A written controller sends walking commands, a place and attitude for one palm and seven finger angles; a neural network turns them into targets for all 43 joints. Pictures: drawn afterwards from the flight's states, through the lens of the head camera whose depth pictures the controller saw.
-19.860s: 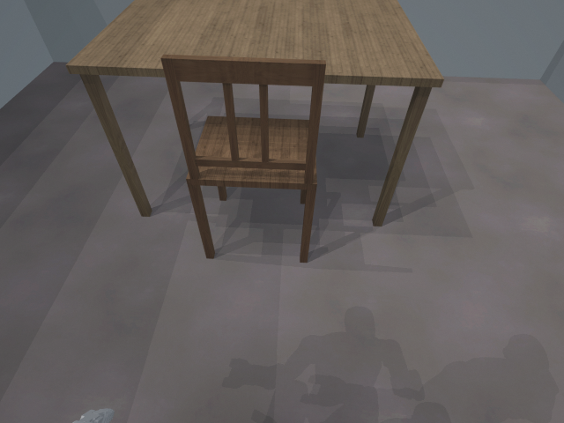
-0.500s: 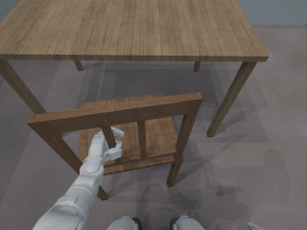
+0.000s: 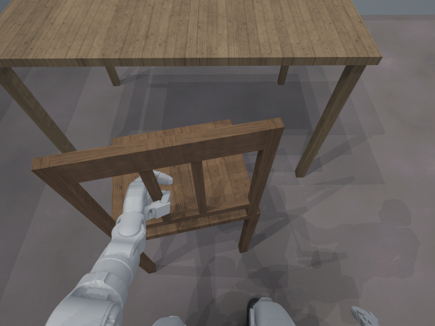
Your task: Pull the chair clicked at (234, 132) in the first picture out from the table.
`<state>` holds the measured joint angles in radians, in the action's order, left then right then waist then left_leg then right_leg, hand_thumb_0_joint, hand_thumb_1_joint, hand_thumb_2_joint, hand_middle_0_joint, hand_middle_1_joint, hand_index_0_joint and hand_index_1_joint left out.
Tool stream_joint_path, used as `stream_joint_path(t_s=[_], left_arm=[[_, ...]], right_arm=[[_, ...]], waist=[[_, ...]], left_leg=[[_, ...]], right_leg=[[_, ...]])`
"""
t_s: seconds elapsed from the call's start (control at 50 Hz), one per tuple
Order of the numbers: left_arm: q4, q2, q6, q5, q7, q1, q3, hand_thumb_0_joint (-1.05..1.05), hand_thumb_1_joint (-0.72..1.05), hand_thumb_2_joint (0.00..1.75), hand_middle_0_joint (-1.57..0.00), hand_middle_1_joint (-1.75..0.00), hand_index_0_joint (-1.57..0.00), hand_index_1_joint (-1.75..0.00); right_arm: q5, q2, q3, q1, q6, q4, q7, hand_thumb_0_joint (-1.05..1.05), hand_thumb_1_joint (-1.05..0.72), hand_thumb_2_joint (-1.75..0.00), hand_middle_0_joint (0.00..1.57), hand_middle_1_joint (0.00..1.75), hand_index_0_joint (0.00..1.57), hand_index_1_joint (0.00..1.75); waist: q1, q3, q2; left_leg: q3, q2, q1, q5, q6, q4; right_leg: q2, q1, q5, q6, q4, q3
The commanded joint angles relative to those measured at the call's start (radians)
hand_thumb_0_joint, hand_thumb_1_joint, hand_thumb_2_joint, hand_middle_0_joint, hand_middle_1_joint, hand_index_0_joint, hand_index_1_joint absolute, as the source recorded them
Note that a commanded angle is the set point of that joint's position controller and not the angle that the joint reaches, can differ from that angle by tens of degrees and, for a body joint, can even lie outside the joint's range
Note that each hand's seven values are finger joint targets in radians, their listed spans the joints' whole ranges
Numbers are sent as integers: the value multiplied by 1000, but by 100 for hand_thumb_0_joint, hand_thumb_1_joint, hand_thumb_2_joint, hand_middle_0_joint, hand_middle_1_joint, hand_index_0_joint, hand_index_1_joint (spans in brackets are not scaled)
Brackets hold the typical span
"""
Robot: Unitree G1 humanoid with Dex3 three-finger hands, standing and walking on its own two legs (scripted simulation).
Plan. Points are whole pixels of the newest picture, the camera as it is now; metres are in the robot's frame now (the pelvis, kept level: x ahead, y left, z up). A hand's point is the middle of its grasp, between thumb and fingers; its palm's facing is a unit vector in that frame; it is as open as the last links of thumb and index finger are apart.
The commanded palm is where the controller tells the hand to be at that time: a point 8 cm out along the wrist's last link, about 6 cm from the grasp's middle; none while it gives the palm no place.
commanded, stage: step backward, pulling the chair out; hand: left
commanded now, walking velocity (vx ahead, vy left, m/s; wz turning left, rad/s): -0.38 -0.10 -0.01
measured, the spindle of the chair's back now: (157, 196) +0.38 +0.13 -0.07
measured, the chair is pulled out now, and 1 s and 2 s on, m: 0.20 0.38 0.64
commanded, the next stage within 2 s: stop walking, hand still on the chair in 1.34 s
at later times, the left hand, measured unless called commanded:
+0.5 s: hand (156, 233) +0.29 +0.12 -0.06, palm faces -0.07 -0.98 -0.17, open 5.3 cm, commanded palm +0.27 +0.18 -0.06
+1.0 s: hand (152, 298) +0.18 +0.12 -0.06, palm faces -0.06 -0.98 -0.18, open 5.3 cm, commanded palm +0.16 +0.17 -0.05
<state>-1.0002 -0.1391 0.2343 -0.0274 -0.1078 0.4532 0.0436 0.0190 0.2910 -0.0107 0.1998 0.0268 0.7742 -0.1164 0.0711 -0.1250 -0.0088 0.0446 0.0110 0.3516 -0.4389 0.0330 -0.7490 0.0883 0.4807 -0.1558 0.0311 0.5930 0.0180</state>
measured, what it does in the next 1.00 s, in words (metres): walks backwards: left foot, then right foot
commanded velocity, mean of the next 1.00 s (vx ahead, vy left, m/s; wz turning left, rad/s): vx -0.38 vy -0.06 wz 0.02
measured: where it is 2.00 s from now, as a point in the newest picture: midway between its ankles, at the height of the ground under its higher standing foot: outside the picture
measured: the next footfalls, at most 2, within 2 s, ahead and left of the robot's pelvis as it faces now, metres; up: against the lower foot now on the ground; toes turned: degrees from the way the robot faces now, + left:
left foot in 0.02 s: -0.02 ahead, +0.15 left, +0.00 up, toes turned -1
right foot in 0.64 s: -0.08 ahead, -0.13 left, +0.00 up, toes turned -5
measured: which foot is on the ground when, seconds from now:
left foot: up 0.00-0.00, down 0.02-0.74, up 0.76-0.96, down 0.98-1.00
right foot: down 0.00-0.46, up 0.48-0.62, down 0.64-1.00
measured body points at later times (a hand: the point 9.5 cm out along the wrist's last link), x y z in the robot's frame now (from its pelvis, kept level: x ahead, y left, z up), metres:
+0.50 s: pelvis -0.08 +0.02 +0.00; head +0.00 +0.02 +0.44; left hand +0.29 +0.18 -0.04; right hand +0.01 -0.25 -0.13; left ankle -0.06 +0.15 -0.72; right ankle +0.04 -0.13 -0.72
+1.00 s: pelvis -0.19 +0.02 +0.00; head -0.10 +0.01 +0.44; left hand +0.17 +0.17 -0.04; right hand -0.10 -0.28 -0.11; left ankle -0.20 +0.16 -0.73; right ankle -0.12 -0.12 -0.72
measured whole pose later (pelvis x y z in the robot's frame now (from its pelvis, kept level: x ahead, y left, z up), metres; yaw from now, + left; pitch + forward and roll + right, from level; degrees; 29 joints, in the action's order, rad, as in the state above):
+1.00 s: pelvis -0.19 +0.02 +0.00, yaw -1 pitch +3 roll +0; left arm -0.92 -0.17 0.20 -0.02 -0.10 0.44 0.03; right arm 0.02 0.30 -0.03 0.16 -0.02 0.72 -0.12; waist 0.09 -0.16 0.00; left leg 0.04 0.03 0.31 -0.32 0.03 -0.58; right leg 0.05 0.44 -0.16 0.02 0.55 0.05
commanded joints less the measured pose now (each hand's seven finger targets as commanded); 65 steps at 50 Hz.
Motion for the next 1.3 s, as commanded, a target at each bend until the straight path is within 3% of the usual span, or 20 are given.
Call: stream_joint_path(t_s=[0.0,0.1,0.18,0.26,0.38,0.4,0.44,0.48,0.52,0.62,0.68,0.72,0.78,0.9,0.98,1.04,1.16,1.22,1.24,1.28], left_arm=[[201,-157,19,12,-3,279,-23,0,90,90,-50,-145,-50,-145],[314,-100,43,32,26,319,-56,0,90,90,-50,-145,-50,-145],[312,-115,56,36,22,273,-37,0,90,90,-50,-145,-50,-145],[214,-209,55,37,8,269,16,0,90,90,-50,-145,-50,-145],[191,-187,30,36,12,223,11,0,90,90,-50,-145,-50,-145],[206,-169,31,30,13,221,-4,0,90,90,-50,-145,-50,-145],[281,-124,43,19,17,233,-37,0,90,90,-50,-145,-50,-145],[315,-124,42,31,18,260,-34,0,90,90,-50,-145,-50,-145],[313,-132,43,18,12,277,-22,0,90,90,-50,-145,-50,-145],[216,-141,90,57,15,347,-46,0,90,90,-50,-145,-50,-145],[183,-230,107,57,5,334,9,0,90,90,-50,-145,-50,-145],[133,-300,98,38,0,274,77,0,90,90,-50,-145,-50,-145],[153,-277,78,37,3,251,73,0,90,90,-50,-145,-50,-145],[225,-218,25,11,-4,150,44,0,90,90,-50,-145,-50,-145],[307,-133,19,3,9,183,-33,0,90,90,-50,-145,-50,-145],[410,-118,34,22,21,289,-57,0,90,90,-50,-145,-50,-145],[256,-147,54,36,13,307,-32,0,90,90,-50,-145,-50,-145],[179,-235,64,51,14,276,12,0,90,90,-50,-145,-50,-145],[146,-290,58,39,5,282,64,0,90,90,-50,-145,-50,-145],[98,-270,36,31,15,259,73,0,90,90,-50,-145,-50,-145]], right_arm=[[1,110,-42,54,28,-97,-16,0,-90,-90,20,30,20,30],[-18,86,-59,30,-11,-165,20,0,-90,-90,20,30,20,30],[-14,83,-69,48,-11,-167,32,0,-90,-90,20,30,20,30],[-9,74,-68,80,-20,-119,10,0,-90,-90,20,30,20,30],[-4,68,-26,50,-15,-122,1,0,-90,-90,20,30,20,30],[-4,76,-27,53,-15,-125,-4,0,-90,-90,20,30,20,30],[-15,107,-38,1,-25,-168,-8,0,-90,-90,20,30,20,30],[-32,69,-29,-41,-28,-180,14,0,-90,-90,20,30,20,30],[-17,69,-50,12,-19,-154,21,0,-90,-90,20,30,20,30],[-26,89,-64,112,15,-78,42,0,-90,-90,20,30,20,30],[-15,88,-66,112,-2,-76,32,0,-90,-90,20,30,20,30],[2,82,-74,55,-7,-105,10,0,-90,-90,20,30,20,30],[-2,63,-47,-42,-9,-138,13,0,-90,-90,20,30,20,30],[1,82,-34,4,-11,-147,-2,0,-90,-90,20,30,20,30],[-7,115,-56,19,-26,-182,-2,0,-90,-90,20,30,20,30],[-36,68,-47,7,-17,-175,23,0,-90,-90,20,30,20,30],[-21,85,-64,79,12,-109,44,0,-90,-90,20,30,20,30],[-11,73,-53,71,-3,-110,26,0,-90,-90,20,30,20,30],[0,75,-64,54,-6,-108,14,0,-90,-90,20,30,20,30],[8,62,-50,-36,-9,-147,12,0,-90,-90,20,30,20,30]], waist=[[-34,404,-32],[-32,400,251],[-28,377,143],[-11,459,-121],[-28,432,-178],[-18,430,-152],[-31,366,229],[-42,285,334],[-39,303,164],[-1,387,221],[8,486,100],[-17,518,-139],[-65,418,-106],[-44,422,-164],[-35,377,128],[-25,388,351],[-19,385,176],[-17,433,37],[-19,482,-165],[-66,424,-213]], left_leg=[[68,154,-87,461,-41,366],[60,262,-110,794,-76,258],[40,259,-98,745,-58,168],[-46,84,-18,138,31,0],[-18,56,-35,4,-8,160],[-11,80,-66,108,-23,295],[187,271,33,338,-124,419],[199,354,130,434,-181,426],[183,355,-53,740,-180,284],[114,279,-400,1018,-101,139],[-20,193,-248,851,-29,124],[-35,94,-20,227,9,-2],[54,42,94,-50,4,-188],[17,47,-20,80,0,152],[167,276,-122,671,-120,344],[178,329,-207,872,-168,327],[123,280,-403,1009,-105,152],[-30,157,-156,582,-16,83],[-57,84,-43,251,13,-2],[33,35,66,-43,-2,-195]], right_leg=[[80,-324,378,-32,33,-71],[-13,-273,75,-28,156,-1],[1,-325,273,-54,47,-28],[190,-402,688,-131,-83,-190],[171,-314,211,-83,-162,-103],[124,-300,153,-48,-118,-65],[-39,-247,-50,-1,167,27],[-52,-220,-273,-25,388,-6],[-57,-159,-277,-33,247,-18],[-53,-181,76,-40,-167,-17],[30,-419,609,-48,-142,-67],[165,-542,874,-101,-97,-170],[267,-410,599,-148,-157,-208],[188,-435,485,-113,-135,-137],[-49,-281,115,-3,61,-5],[-65,-162,-281,-22,207,-18],[-65,-201,9,-34,-176,-18],[85,-441,612,-62,-174,-110],[157,-530,824,-101,-124,-169],[242,-436,696,-129,-142,-193]])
